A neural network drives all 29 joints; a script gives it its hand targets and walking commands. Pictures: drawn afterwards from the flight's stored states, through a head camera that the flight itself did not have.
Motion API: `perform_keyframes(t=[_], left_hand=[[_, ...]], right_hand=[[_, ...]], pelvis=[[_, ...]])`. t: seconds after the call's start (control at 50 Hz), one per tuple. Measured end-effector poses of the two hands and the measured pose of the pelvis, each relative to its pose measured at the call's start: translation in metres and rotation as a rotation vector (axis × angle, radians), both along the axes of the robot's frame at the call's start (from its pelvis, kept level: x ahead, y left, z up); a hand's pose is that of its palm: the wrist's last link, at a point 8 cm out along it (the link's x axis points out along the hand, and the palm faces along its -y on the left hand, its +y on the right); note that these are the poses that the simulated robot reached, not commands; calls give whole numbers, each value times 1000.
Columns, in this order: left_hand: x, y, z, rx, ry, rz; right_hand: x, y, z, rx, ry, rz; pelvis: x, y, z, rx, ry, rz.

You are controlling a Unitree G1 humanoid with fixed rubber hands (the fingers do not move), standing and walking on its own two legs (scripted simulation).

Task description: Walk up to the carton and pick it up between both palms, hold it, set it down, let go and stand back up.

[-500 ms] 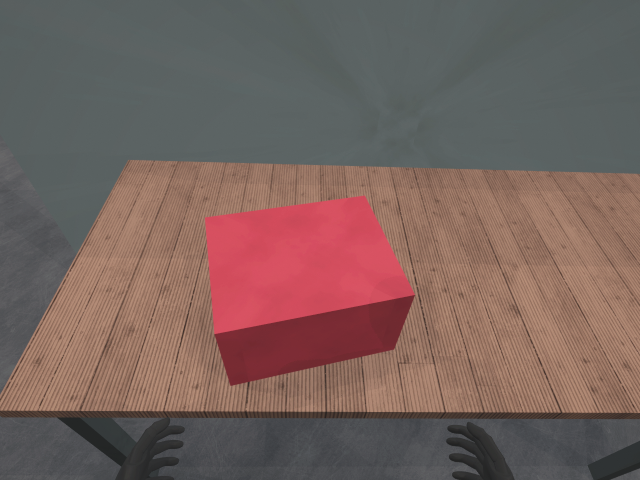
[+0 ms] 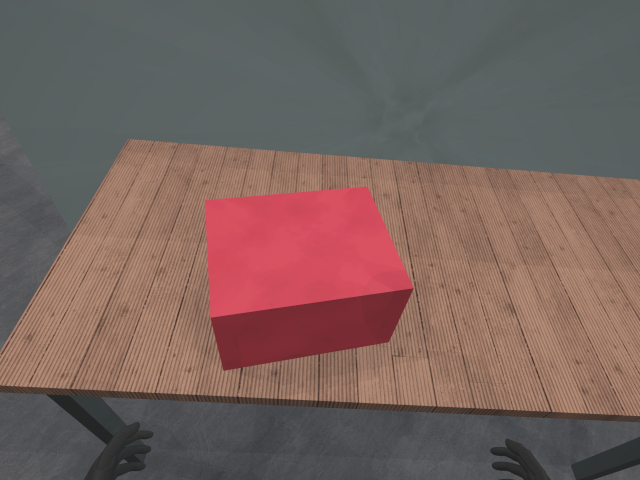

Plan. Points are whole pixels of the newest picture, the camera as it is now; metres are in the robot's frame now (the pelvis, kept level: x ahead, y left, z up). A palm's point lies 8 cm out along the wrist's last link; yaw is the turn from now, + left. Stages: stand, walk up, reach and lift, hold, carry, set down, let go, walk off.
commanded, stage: stand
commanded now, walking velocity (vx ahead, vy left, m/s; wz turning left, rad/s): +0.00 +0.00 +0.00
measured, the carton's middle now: (299, 273) +0.46 +0.04 -0.06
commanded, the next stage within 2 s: none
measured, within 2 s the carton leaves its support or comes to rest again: neither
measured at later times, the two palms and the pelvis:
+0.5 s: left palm out of the picture +0.05 +0.32 -0.11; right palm out of the picture +0.06 -0.27 -0.10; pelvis -0.03 +0.02 +0.00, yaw +1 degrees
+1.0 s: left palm out of the picture +0.01 +0.33 -0.12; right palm out of the picture +0.07 -0.27 -0.10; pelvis -0.03 +0.03 +0.00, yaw +2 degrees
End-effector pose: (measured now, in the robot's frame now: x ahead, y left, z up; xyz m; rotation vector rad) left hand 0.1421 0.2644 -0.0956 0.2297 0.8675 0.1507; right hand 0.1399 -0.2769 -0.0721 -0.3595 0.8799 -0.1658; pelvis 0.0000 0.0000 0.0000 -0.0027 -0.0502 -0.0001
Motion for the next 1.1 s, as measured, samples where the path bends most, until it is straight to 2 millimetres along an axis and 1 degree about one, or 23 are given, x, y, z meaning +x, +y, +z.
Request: perform_keyframes(t=[0.08, 0.16, 0.28, 0.4, 0.48, 0.58, 0.64, 0.74, 0.84, 0.94, 1.02, 1.1], left_hand=[[-26, 27, -4, 61, 59, 29], [-44, 40, -5, 83, 92, 46], [-62, 44, -7, 72, 127, 38], [-78, 50, -10, 70, 177, 34], [-91, 54, -15, 65, 223, 36], [-101, 58, -21, 54, 254, 43], [-104, 60, -22, 54, 263, 46], [-112, 65, -24, 64, 292, 53], [-121, 69, -24, 66, 311, 74], [-130, 70, -23, 68, 341, 89], [-132, 69, -22, 77, 357, 91], [-128, 67, -21, 79, 352, 95]], right_hand=[[-9, -15, 2, -36, 31, -16], [-15, -15, 0, -34, 49, -11], [-26, -2, -9, -4, 67, 0], [-54, 5, -21, 6, 150, -5], [-73, 8, -25, 10, 201, -18], [-85, 8, -26, -4, 236, -33], [-86, 6, -24, -15, 241, -38], [-82, 5, -22, -22, 236, -40], [-80, 7, -24, -22, 251, -28], [-73, 7, -26, -18, 247, -21], [-67, 8, -27, -10, 241, -18], [-64, 6, -28, -9, 251, -16]], pelvis=[[-1, 1, -1, -4, -6, 6], [-4, 3, -2, -8, -12, 9], [-13, 11, 0, -16, -16, 11], [-23, 18, 1, -17, -16, 18], [-27, 22, 2, -14, -15, 17], [-30, 26, 2, -14, -18, 20], [-31, 27, 2, -13, -14, 25], [-33, 29, 3, -12, -8, 32], [-32, 29, 3, -11, -5, 34], [-30, 29, 4, -11, -2, 38], [-29, 28, 4, -9, 2, 41], [-26, 25, 4, -8, 2, 46]])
